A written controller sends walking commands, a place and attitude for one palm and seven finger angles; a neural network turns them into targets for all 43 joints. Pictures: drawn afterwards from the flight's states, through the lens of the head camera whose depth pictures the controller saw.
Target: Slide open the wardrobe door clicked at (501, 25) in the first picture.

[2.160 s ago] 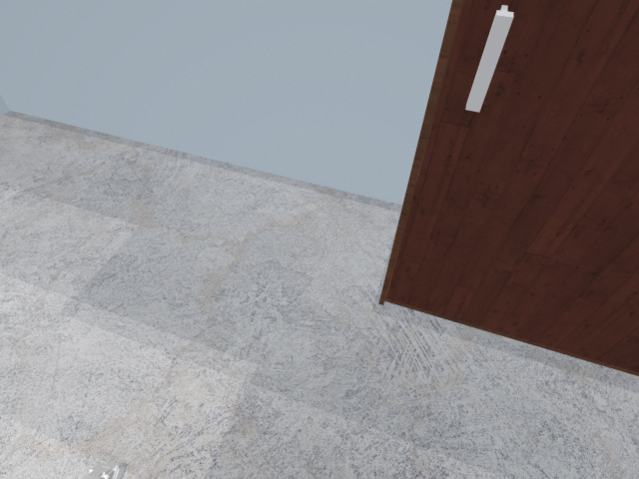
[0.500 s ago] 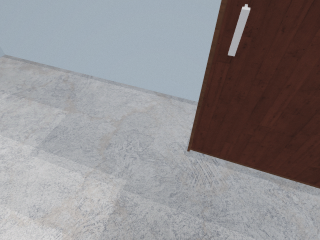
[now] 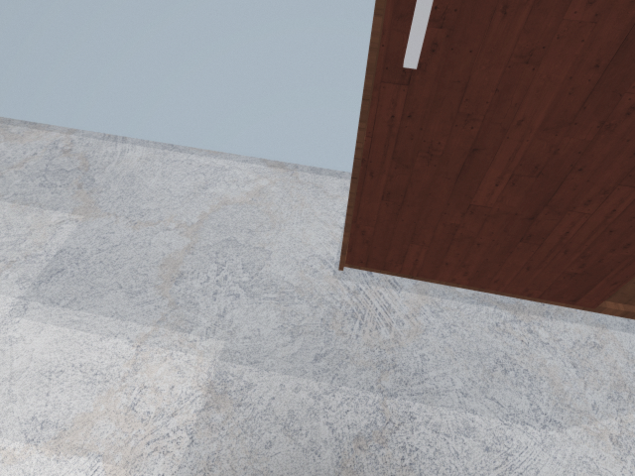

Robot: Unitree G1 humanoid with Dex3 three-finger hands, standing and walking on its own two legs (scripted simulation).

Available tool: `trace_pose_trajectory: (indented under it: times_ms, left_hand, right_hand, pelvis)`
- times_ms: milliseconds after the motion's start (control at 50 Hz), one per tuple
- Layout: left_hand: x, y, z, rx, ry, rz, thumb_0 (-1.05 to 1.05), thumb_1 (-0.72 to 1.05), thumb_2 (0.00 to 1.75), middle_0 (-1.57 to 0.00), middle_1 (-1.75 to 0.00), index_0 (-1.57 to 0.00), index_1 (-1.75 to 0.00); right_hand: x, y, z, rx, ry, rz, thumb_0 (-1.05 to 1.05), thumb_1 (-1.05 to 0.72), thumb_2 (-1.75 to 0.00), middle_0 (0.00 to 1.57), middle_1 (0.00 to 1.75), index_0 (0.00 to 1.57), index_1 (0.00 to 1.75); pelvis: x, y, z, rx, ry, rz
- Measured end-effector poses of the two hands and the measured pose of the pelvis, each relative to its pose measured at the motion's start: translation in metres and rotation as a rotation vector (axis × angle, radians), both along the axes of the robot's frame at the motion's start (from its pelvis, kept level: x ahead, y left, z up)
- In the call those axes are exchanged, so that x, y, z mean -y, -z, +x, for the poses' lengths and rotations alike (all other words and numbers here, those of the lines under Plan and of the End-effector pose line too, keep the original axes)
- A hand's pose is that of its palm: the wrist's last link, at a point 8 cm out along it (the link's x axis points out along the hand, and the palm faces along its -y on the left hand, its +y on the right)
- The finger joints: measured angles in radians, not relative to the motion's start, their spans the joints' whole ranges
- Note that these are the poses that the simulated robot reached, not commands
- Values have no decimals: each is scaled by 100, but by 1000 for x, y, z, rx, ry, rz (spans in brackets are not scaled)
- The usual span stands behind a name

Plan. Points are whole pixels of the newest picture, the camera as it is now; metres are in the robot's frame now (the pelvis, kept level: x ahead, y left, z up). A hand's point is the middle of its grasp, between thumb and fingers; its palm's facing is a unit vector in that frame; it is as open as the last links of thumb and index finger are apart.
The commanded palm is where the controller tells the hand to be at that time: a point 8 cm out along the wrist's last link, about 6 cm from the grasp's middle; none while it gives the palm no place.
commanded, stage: turn to face it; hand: left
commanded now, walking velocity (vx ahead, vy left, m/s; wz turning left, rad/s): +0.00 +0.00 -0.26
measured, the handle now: (420, 15) +0.86 -0.15 +0.18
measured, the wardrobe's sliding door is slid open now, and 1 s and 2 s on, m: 0.00 0.00 0.00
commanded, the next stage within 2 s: take the last steps up to it in 0.04 s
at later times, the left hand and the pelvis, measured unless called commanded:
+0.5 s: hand out of the picture +0.03 +0.15 -0.16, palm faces -0.11 -0.98 -0.18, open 7.4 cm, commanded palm none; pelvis +0.02 -0.02 +0.01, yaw -9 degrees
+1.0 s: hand (258, 380) +0.28 +0.11 -0.16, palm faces -0.24 -0.96 -0.14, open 7.4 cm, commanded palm none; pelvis +0.17 -0.06 +0.02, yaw -12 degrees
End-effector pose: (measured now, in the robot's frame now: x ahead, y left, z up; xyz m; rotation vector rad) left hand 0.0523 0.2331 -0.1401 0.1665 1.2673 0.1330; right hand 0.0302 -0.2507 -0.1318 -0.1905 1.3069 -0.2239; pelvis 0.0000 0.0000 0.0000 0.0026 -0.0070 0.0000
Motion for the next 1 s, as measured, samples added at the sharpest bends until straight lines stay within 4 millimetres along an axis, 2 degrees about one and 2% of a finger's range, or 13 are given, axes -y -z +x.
trace_pose_trajectory:
  times_ms: [100,180,300,360,420,520,580,640,680,720,840,920,1000]
  left_hand:
    - [-11,-2,3,-11,29,2,0,90,90,-21,-30,-21,-30]
    - [-13,-10,7,-4,52,18,0,90,90,-20,-30,-20,-30]
    - [3,-11,11,2,118,36,0,91,90,-20,-30,-20,-30]
    - [14,-12,4,9,103,32,0,91,90,-20,-30,-20,-30]
    - [22,-13,-8,-26,92,18,0,91,90,-20,-30,-20,-30]
    - [32,-4,-24,-135,95,-27,0,90,90,-20,-30,-20,-30]
    - [32,5,-24,-189,86,-57,0,90,90,-21,-30,-20,-30]
    - [28,21,-16,-235,77,-86,0,90,90,-21,-30,-20,-30]
    - [25,27,-4,-263,98,-95,0,90,90,-21,-30,-20,-30]
    - [22,25,19,-267,131,-94,0,90,90,-21,-30,-20,-30]
    - [27,7,117,-118,167,-78,0,91,90,-20,-30,-20,-30]
    - [44,-2,178,-43,197,-65,0,91,90,-20,-30,-20,-30]
    - [75,-7,235,-4,251,-57,0,91,90,-20,-30,-20,-30]
  right_hand:
    - [-11,-8,-28,-4,45,-1,0,-91,-90,20,30,20,30]
    - [-15,-8,-41,-14,70,19,0,-91,-90,20,30,20,30]
    - [-4,10,-61,-8,135,62,0,-91,-90,20,30,20,30]
    - [6,11,-66,-45,140,65,0,-91,-90,20,30,20,30]
    - [16,2,-54,-38,140,53,1,-91,-90,20,30,20,30]
    - [26,-13,-17,25,145,15,1,-91,-90,20,30,20,29]
    - [24,-17,11,52,131,-8,1,-91,-90,20,30,19,29]
    - [18,-15,40,88,117,-40,0,-91,-90,20,30,19,29]
    - [12,-15,50,108,128,-52,0,-91,-90,20,30,19,29]
    - [6,-18,51,104,156,-51,0,-91,-90,20,30,20,29]
    - [-17,-25,28,-42,229,9,0,-91,-90,20,30,20,30]
    - [-28,-25,12,-145,291,67,0,-91,-90,20,30,20,30]
    - [-29,-23,3,-236,355,123,0,-91,-90,20,30,20,30]
  pelvis:
    - [-5,-5,-7,2,47,2]
    - [-3,-9,-10,1,80,-10]
    - [14,-1,-10,-4,131,-8]
    - [20,-1,-7,0,131,-28]
    - [24,-8,2,-2,141,-23]
    - [24,-10,22,-11,151,-28]
    - [20,-7,39,-15,155,-38]
    - [14,3,61,-14,164,-48]
    - [11,6,72,-7,189,-36]
    - [11,2,83,-1,205,-34]
    - [21,-16,119,-8,210,-42]
    - [35,-20,144,-16,212,-40]
    - [56,-18,170,-21,217,-29]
